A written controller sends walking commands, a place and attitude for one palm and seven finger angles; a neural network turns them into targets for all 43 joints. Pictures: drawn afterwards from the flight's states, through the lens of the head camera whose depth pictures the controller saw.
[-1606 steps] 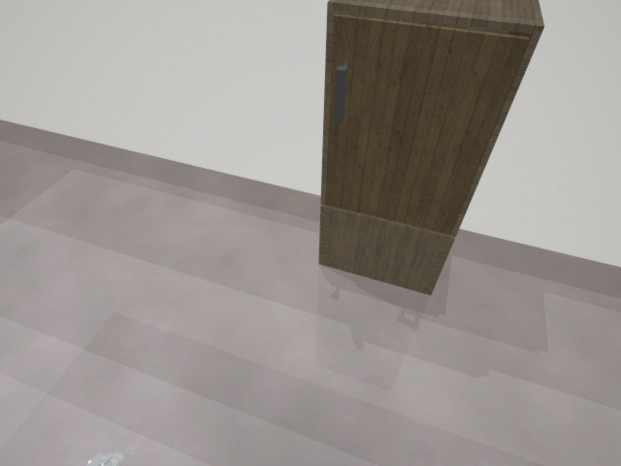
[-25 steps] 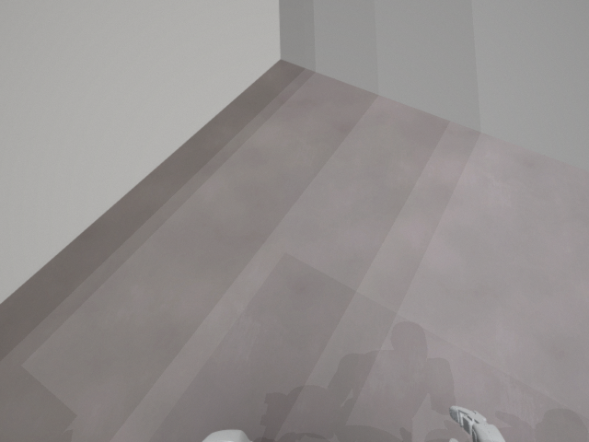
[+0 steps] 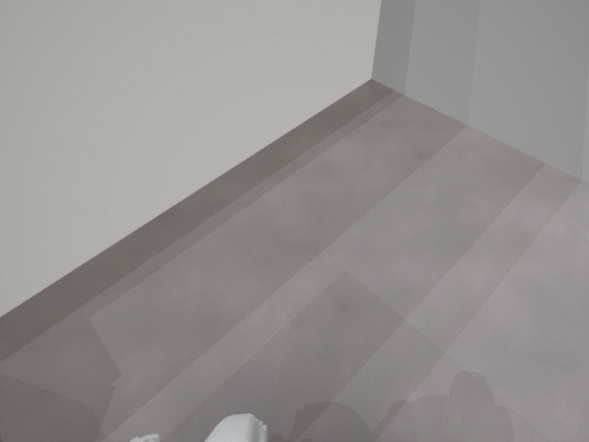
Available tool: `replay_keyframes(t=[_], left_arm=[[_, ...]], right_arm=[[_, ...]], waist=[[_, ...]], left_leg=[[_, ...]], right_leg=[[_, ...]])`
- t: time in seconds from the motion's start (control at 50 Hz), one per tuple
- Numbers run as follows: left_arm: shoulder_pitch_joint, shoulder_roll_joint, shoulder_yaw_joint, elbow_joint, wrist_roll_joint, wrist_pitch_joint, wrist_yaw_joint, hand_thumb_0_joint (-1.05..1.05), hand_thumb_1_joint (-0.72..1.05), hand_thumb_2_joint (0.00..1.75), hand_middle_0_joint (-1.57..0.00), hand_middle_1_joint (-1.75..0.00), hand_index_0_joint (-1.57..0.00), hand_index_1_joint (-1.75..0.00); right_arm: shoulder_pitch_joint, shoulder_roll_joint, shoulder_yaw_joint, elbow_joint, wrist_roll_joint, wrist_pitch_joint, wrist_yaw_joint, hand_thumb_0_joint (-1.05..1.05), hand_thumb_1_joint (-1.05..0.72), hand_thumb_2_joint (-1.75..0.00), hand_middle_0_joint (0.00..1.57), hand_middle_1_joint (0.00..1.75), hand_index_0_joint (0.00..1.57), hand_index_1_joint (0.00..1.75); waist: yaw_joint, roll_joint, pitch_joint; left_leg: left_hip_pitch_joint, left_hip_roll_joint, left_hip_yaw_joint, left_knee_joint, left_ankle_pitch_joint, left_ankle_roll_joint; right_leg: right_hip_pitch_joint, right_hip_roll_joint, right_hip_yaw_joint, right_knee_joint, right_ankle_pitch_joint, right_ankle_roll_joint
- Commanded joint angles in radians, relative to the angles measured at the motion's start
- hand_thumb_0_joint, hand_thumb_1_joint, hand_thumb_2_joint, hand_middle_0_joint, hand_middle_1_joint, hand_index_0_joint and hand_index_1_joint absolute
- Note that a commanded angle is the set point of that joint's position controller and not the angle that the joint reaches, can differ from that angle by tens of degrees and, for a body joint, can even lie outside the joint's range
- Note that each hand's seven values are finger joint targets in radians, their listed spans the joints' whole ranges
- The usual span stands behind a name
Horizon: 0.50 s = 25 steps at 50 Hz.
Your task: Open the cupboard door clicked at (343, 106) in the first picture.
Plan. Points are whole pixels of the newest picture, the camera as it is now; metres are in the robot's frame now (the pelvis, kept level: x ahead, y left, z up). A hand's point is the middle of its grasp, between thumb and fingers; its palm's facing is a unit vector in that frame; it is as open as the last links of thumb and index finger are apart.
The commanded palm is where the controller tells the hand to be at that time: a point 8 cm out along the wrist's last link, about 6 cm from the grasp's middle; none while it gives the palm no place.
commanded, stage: turn to face it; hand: left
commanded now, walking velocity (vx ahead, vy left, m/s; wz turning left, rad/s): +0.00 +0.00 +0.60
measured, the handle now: out of the picture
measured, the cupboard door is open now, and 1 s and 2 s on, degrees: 41 41 41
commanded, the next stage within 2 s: none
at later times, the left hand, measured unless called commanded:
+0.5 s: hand out of the picture +0.05 +0.24 -0.16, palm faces +0.30 -0.91 -0.28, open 7.4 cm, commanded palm none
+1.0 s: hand out of the picture -0.06 +0.17 -0.19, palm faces +0.60 -0.76 -0.23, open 7.4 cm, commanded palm none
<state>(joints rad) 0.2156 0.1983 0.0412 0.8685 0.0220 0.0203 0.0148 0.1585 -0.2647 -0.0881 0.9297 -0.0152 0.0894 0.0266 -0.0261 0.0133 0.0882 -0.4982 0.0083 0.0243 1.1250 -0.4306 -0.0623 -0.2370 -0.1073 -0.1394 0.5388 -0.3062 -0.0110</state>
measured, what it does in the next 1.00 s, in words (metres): steps on the spot, turning left: left foot, then right foot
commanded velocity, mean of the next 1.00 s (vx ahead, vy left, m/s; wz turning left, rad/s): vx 0.00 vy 0.00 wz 0.60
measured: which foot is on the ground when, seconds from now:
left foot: up 0.00-0.18, down 0.20-0.56, up 0.58-0.94, down 0.96-1.00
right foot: down 0.00-0.20, up 0.22-0.54, down 0.56-0.96, up 0.98-1.00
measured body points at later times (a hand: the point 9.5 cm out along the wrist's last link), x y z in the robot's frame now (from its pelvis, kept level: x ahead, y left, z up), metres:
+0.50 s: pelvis +0.02 -0.01 +0.00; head +0.07 +0.01 +0.44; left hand +0.04 +0.28 -0.14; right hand +0.17 -0.23 -0.15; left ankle +0.00 +0.12 -0.74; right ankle +0.05 -0.14 -0.71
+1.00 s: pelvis +0.04 -0.01 -0.02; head +0.07 +0.03 +0.43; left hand -0.09 +0.21 -0.17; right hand +0.30 -0.15 -0.14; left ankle -0.01 +0.08 -0.74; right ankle +0.06 -0.14 -0.72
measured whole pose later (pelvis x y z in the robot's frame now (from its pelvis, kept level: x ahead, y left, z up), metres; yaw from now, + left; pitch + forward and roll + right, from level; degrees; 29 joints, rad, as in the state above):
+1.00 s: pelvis +0.04 -0.01 -0.02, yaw +37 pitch +0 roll +1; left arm 0.26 0.24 0.06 0.91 0.01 0.05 0.01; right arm 0.08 -0.24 -0.06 0.89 -0.02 0.04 0.02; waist 0.01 -0.07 0.11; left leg -0.33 -0.01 0.08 0.63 -0.28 0.02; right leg -0.30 -0.16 -0.19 0.85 -0.53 0.06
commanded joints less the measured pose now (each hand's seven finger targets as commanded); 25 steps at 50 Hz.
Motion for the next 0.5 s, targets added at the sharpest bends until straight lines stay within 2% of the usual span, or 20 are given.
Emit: replay_keyframes(t=[0.0, 0.06, 0.08, 0.12, 0.14, 0.16, 0.18, 0.2, 0.22, 0.24, 0.26, 0.28, 0.32, 0.36, 0.42, 0.44, 0.48], left_arm=[[0.053, 0.2, 0.053, -0.059, 0.004, -0.033, 0.018, 0.0, 0.9, 0.9, -0.2, -0.3, -0.2, -0.3], [0.087, 0.221, 0.063, -0.036, 0.01, -0.032, 0.017, 0.0, 0.9, 0.9, -0.2, -0.3, -0.2, -0.3], [0.085, 0.228, 0.067, -0.035, 0.008, -0.032, 0.016, 0.0, 0.9, 0.9, -0.2, -0.3, -0.2, -0.3], [0.069, 0.231, 0.071, -0.034, 0.002, -0.03, 0.011, 0.0, 0.9, 0.9, -0.2, -0.3, -0.2, -0.3], [0.05, 0.227, 0.072, -0.038, -0.005, -0.027, 0.007, 0.0, 0.9, 0.9, -0.2, -0.3, -0.2, -0.3], [0.035, 0.197, 0.066, -0.05, -0.009, -0.022, 0.003, 0.0, 0.9, 0.9, -0.2, -0.3, -0.2, -0.3], [0.001, 0.117, 0.047, -0.094, -0.017, -0.017, -0.005, 0.0, 0.9, 0.9, -0.2, -0.3, -0.2, -0.3], [-0.076, 0.127, 0.039, -0.121, -0.006, -0.003, 0.003, 0.0, 0.9, 0.9, -0.2, -0.3, -0.2, -0.3], [-0.078, 0.137, 0.044, -0.136, -0.006, 0.0, 0.003, 0.0, 0.9, 0.9, -0.2, -0.3, -0.2, -0.3], [-0.093, 0.124, 0.05, -0.11, 0.0, 0.004, 0.003, 0.0, 0.9, 0.9, -0.2, -0.3, -0.2, -0.3], [-0.08, 0.133, 0.052, -0.087, 0.0, 0.006, -0.001, 0.0, 0.9, 0.9, -0.2, -0.3, -0.2, -0.3], [-0.062, 0.136, 0.053, -0.074, 0.0, 0.01, -0.006, 0.0, 0.9, 0.9, -0.2, -0.3, -0.2, -0.3], [-0.04, 0.124, 0.051, -0.057, -0.003, 0.013, -0.009, 0.0, 0.9, 0.9, -0.2, -0.3, -0.2, -0.3], [-0.044, 0.12, 0.048, -0.061, -0.004, 0.013, -0.009, 0.0, 0.9, 0.9, -0.2, -0.3, -0.2, -0.3], [-0.061, 0.113, 0.043, -0.077, -0.007, 0.012, -0.006, 0.0, 0.9, 0.9, -0.2, -0.3, -0.2, -0.3], [-0.059, 0.11, 0.042, -0.08, -0.009, 0.009, -0.006, 0.0, 0.9, 0.9, -0.2, -0.3, -0.2, -0.3], [0.002, 0.116, 0.044, -0.068, -0.012, 0.0, -0.004, 0.0, 0.9, 0.9, -0.2, -0.3, -0.2, -0.3]], right_arm=[[-0.083, -0.023, 0.007, -0.099, 0.007, -0.038, 0.009, 0.0, -0.9, -0.9, 0.2, 0.3, 0.2, 0.3], [-0.106, -0.016, 0.014, -0.112, 0.009, -0.049, 0.009, 0.0, -0.9, -0.9, 0.2, 0.3, 0.2, 0.3], [-0.094, -0.018, 0.016, -0.113, 0.01, -0.053, 0.007, 0.0, -0.9, -0.9, 0.2, 0.3, 0.2, 0.3], [-0.047, -0.033, 0.014, -0.103, 0.008, -0.058, 0.003, 0.0, -0.9, -0.9, 0.2, 0.3, 0.2, 0.3], [-0.002, -0.054, 0.008, -0.09, 0.005, -0.062, 0.002, 0.0, -0.9, -0.9, 0.2, 0.3, 0.2, 0.3], [0.066, -0.115, -0.009, -0.075, 0.0, -0.068, 0.0, 0.0, -0.9, -0.9, 0.2, 0.3, 0.2, 0.3], [0.149, -0.238, -0.041, -0.068, -0.009, -0.074, -0.011, 0.0, -0.9, -0.9, 0.2, 0.3, 0.2, 0.3], [0.205, -0.261, -0.044, -0.039, -0.006, -0.066, -0.023, 0.0, -0.9, -0.9, 0.2, 0.3, 0.2, 0.3], [0.171, -0.256, -0.037, -0.052, -0.01, -0.065, -0.028, 0.0, -0.9, -0.9, 0.2, 0.3, 0.2, 0.3], [0.114, -0.207, -0.029, -0.067, -0.01, -0.072, -0.036, 0.0, -0.9, -0.9, 0.2, 0.3, 0.2, 0.3], [0.05, -0.173, -0.018, -0.081, -0.009, -0.074, -0.043, 0.0, -0.9, -0.9, 0.2, 0.3, 0.2, 0.3], [0.021, -0.163, -0.011, -0.091, -0.008, -0.075, -0.044, 0.0, -0.9, -0.9, 0.2, 0.3, 0.2, 0.3], [0.018, -0.159, -0.009, -0.093, -0.009, -0.079, -0.046, 0.0, -0.9, -0.9, 0.2, 0.3, 0.2, 0.3], [0.023, -0.166, -0.011, -0.09, -0.008, -0.078, -0.044, 0.0, -0.9, -0.9, 0.2, 0.3, 0.2, 0.3], [0.018, -0.174, -0.019, -0.092, -0.014, -0.071, -0.038, 0.0, -0.9, -0.9, 0.2, 0.3, 0.2, 0.3], [0.014, -0.175, -0.022, -0.093, -0.015, -0.068, -0.037, 0.0, -0.9, -0.9, 0.2, 0.3, 0.2, 0.3], [-0.019, -0.175, -0.027, -0.104, -0.01, -0.063, -0.035, 0.0, -0.9, -0.9, 0.2, 0.3, 0.2, 0.3]], waist=[[0.057, -0.18, -0.114], [0.08, -0.217, -0.134], [0.078, -0.218, -0.142], [0.048, -0.198, -0.155], [0.015, -0.165, -0.162], [-0.023, -0.028, -0.206], [-0.072, 0.291, -0.225], [-0.093, 0.228, -0.229], [-0.068, 0.149, -0.2], [-0.047, 0.235, -0.182], [-0.019, 0.235, -0.154], [-0.006, 0.197, -0.134], [0.013, 0.114, -0.132], [0.011, 0.107, -0.135], [0.005, 0.136, -0.133], [0.007, 0.141, -0.129], [0.036, 0.145, -0.147]], left_leg=[[-0.028, 0.021, 0.047, -0.186, -0.005, -0.017], [0.023, 0.019, 0.078, -0.347, -0.029, -0.005], [0.05, 0.011, 0.089, -0.403, -0.018, 0.002], [0.161, -0.001, 0.102, -0.532, 0.091, 0.015], [0.27, -0.003, 0.093, -0.631, 0.196, 0.027], [0.435, 0.086, -0.025, -0.707, 0.38, 0.064], [0.563, 0.377, -0.42, -0.745, 0.775, 0.221], [0.543, 0.442, -0.458, -0.733, 0.898, 0.316], [0.462, 0.422, -0.391, -0.745, 0.686, 0.323], [0.412, 0.326, -0.361, -0.762, 0.612, 0.279], [0.372, 0.284, -0.31, -0.763, 0.576, 0.244], [0.338, 0.254, -0.272, -0.774, 0.557, 0.222], [0.337, 0.222, -0.249, -0.776, 0.549, 0.209], [0.329, 0.21, -0.252, -0.779, 0.499, 0.209], [0.286, 0.203, -0.291, -0.772, 0.43, 0.216], [0.272, 0.196, -0.309, -0.761, 0.443, 0.214], [0.206, 0.177, -0.319, -0.709, 0.451, 0.197]], right_leg=[[0.191, -0.229, 0.091, -0.158, 0.53, -0.092], [0.241, -0.261, 0.081, -0.101, 0.624, -0.103], [0.245, -0.267, 0.073, -0.078, 0.653, -0.101], [0.189, -0.257, 0.036, -0.014, 0.619, -0.065], [0.115, -0.239, 0.0, 0.052, 0.547, -0.028], [-0.026, -0.191, -0.04, 0.209, 0.372, 0.026], [-0.319, -0.034, -0.057, 0.446, -0.273, 0.108], [-0.376, -0.012, 0.08, 0.576, -0.381, 0.096], [-0.365, -0.025, 0.119, 0.624, -0.322, 0.083], [-0.378, -0.019, 0.134, 0.626, -0.247, 0.084], [-0.369, -0.019, 0.149, 0.631, -0.179, 0.09], [-0.348, -0.008, 0.151, 0.628, -0.131, 0.093], [-0.317, 0.012, 0.139, 0.569, -0.101, 0.098], [-0.279, 0.026, 0.134, 0.485, -0.106, 0.098], [-0.193, 0.055, 0.118, 0.313, -0.133, 0.092], [-0.158, 0.071, 0.111, 0.251, -0.13, 0.089], [-0.018, 0.097, 0.098, 0.092, -0.054, 0.082]])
